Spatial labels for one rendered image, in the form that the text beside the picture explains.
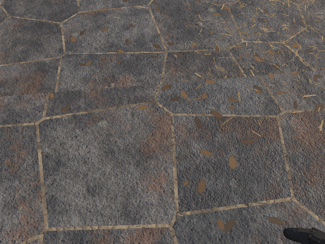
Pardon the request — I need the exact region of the robot right hand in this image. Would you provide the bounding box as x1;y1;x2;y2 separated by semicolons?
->
283;227;325;244

